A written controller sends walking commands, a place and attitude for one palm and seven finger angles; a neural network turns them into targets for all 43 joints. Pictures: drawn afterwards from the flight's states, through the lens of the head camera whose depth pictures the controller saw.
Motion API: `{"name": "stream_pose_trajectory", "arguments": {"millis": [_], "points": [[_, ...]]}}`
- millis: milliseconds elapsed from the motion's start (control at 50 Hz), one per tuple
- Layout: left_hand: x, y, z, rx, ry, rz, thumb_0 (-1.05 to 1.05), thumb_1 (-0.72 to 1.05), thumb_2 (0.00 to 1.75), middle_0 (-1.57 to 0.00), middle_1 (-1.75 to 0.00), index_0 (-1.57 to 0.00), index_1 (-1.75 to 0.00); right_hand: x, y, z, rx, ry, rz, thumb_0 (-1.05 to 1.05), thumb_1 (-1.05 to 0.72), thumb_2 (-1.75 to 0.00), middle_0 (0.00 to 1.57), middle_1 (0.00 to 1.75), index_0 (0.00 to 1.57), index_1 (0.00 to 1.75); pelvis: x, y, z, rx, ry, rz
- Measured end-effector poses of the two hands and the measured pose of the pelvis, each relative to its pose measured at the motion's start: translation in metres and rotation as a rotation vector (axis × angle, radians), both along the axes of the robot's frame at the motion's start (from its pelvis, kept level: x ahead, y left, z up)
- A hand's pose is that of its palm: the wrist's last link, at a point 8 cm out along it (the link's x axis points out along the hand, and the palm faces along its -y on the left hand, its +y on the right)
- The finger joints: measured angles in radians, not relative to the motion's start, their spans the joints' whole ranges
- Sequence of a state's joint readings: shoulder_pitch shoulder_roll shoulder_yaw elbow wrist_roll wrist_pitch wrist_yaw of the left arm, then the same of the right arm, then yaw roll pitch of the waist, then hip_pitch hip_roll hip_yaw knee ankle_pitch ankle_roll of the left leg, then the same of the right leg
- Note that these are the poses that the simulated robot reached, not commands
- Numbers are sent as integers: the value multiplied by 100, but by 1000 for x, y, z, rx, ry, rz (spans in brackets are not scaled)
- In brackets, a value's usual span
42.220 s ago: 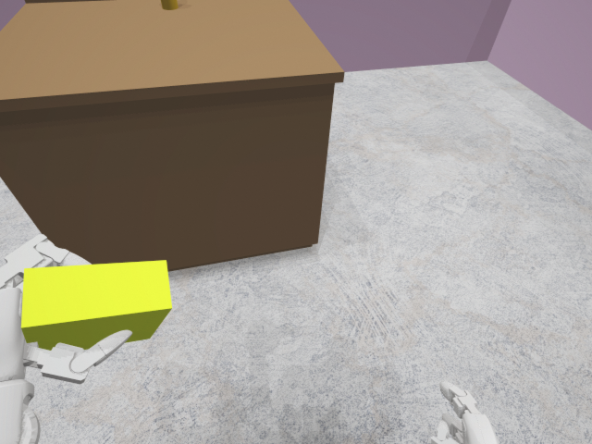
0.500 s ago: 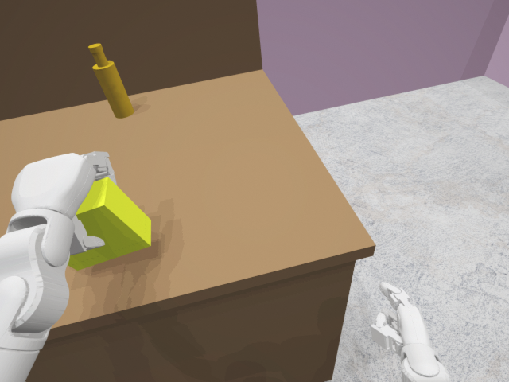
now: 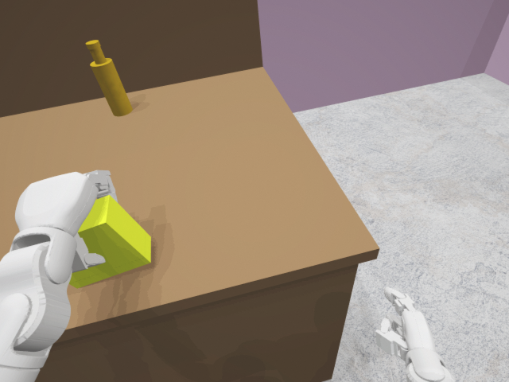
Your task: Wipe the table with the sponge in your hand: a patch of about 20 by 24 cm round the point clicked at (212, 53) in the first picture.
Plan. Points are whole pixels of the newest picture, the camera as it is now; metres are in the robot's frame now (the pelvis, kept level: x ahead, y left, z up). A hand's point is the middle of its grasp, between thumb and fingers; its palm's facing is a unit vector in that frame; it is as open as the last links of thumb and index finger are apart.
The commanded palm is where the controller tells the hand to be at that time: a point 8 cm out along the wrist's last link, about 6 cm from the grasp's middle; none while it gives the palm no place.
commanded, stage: lower the sponge onto the table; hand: left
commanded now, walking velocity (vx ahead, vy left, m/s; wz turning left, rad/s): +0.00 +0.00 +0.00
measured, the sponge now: (100, 250) +0.24 +0.29 +0.11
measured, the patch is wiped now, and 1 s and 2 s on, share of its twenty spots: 0.05 0.10 0.25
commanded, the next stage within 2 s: wipe forward along the first lane in 0.40 s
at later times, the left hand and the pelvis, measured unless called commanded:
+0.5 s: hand (90, 227) +0.24 +0.28 +0.17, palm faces +0.12 -0.04 -0.99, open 9.7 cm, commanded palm +0.21 +0.28 +0.22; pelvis +0.00 +0.00 +0.00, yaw +0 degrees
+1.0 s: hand (95, 211) +0.28 +0.30 +0.16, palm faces +0.01 +0.02 -1.00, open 9.7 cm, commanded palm +0.26 +0.30 +0.20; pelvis +0.00 -0.02 +0.00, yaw +1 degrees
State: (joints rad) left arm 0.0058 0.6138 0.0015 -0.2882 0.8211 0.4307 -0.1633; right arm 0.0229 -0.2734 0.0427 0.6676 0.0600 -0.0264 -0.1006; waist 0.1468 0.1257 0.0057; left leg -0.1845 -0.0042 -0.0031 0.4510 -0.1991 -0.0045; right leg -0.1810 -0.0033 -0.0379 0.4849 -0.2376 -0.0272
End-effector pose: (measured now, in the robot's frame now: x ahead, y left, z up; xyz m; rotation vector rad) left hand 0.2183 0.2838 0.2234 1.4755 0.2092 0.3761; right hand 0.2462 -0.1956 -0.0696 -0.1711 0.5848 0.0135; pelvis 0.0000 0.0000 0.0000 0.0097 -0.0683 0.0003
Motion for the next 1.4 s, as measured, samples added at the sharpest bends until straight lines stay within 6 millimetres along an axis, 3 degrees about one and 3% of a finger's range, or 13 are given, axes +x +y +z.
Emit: {"name": "stream_pose_trajectory", "arguments": {"millis": [220,420,1040,1400], "points": [[-2,-7,1,-6,-33,-1,0,-51,102,-85,-144,-81,-145,6,8,4,37,-9,19,2,-90,-90,20,30,20,30,4,0,1,1,6,-12],[-7,-7,-3,-8,-24,21,0,-51,102,-85,-144,-80,-146,6,2,3,19,-1,14,2,-90,-90,20,30,20,30,4,-3,0,0,7,-4],[43,11,-12,74,114,22,-1,-54,104,-87,-142,-84,-141,-39,-46,-28,-23,108,-99,2,-90,-90,20,30,20,30,3,-15,-3,-4,32,12],[80,30,-14,82,168,33,-1,-56,105,-89,-141,-85,-139,-54,-49,-40,-35,203,-124,2,-90,-90,20,30,20,30,7,-9,-2,-9,66,28]]}}
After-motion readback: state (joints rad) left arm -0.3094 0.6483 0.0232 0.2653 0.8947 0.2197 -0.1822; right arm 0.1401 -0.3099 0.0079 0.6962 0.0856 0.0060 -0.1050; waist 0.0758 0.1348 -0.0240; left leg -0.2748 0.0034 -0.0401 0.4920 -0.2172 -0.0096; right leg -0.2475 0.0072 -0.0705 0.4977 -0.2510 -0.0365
